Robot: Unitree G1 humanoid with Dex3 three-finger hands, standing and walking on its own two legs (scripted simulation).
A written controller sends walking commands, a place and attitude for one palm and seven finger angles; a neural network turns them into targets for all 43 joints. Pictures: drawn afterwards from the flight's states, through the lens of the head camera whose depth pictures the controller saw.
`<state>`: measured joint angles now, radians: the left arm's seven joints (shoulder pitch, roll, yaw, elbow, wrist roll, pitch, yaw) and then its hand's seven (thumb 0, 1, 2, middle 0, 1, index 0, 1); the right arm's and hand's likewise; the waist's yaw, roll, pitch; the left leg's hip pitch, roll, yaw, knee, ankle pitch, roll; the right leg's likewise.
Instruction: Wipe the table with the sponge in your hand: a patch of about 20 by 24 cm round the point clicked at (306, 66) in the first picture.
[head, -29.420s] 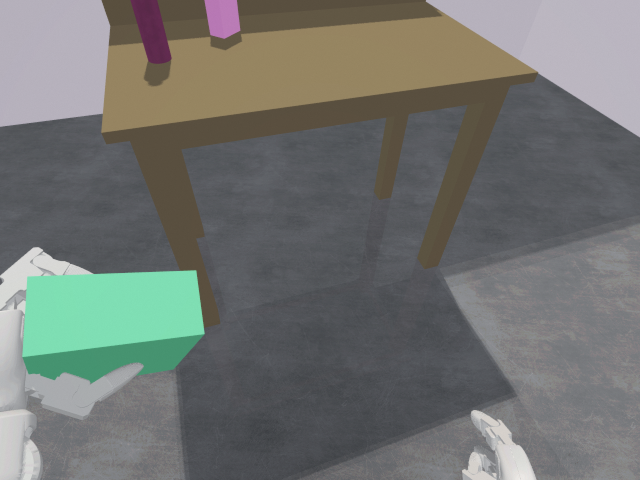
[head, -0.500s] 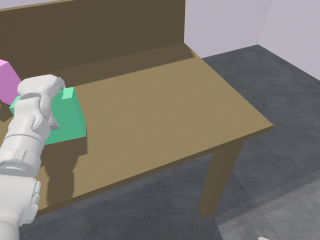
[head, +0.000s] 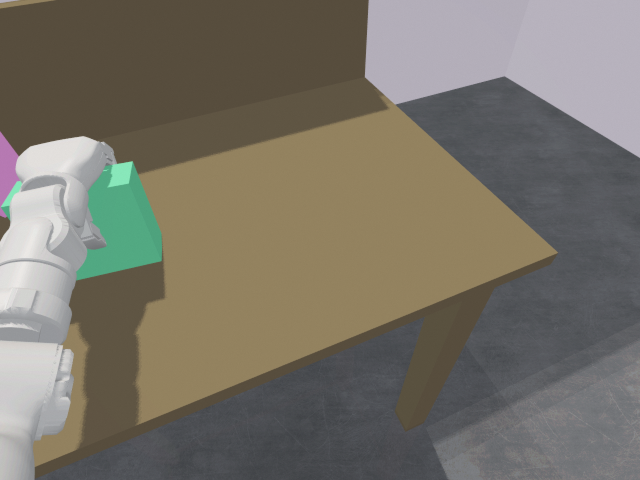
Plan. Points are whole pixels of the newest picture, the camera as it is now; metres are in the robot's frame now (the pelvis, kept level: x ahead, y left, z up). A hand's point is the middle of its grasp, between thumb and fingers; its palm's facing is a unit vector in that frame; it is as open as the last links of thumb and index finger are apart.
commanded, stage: slide back across to the first lane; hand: left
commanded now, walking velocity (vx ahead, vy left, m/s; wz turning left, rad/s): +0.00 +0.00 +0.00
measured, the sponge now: (100, 236) +0.40 +0.32 +0.10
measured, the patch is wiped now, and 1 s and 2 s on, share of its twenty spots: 0.95 0.95 0.95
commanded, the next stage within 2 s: wipe back along the first lane in 0.48 s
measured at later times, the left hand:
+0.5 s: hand (24, 213) +0.39 +0.38 +0.16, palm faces -0.10 -0.02 -0.99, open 10.4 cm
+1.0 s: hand (16, 236) +0.35 +0.37 +0.15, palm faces -0.02 -0.03 -1.00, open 10.4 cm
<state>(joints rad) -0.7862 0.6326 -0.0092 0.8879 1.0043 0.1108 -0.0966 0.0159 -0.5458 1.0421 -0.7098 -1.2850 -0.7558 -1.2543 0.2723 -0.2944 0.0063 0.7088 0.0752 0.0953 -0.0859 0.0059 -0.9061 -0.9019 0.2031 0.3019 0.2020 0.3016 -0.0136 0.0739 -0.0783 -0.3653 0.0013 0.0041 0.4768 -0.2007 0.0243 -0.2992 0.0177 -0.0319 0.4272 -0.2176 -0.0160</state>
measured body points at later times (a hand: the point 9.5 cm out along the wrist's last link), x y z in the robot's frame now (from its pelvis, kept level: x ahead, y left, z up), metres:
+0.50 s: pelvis +0.02 +0.01 +0.00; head +0.04 +0.00 +0.45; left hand +0.39 +0.38 +0.21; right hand +0.19 -0.24 -0.11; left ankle +0.02 +0.10 -0.74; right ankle +0.00 -0.11 -0.74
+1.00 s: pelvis +0.02 +0.02 +0.00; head +0.03 -0.01 +0.45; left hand +0.35 +0.37 +0.21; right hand +0.19 -0.23 -0.11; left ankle +0.02 +0.10 -0.74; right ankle +0.00 -0.11 -0.74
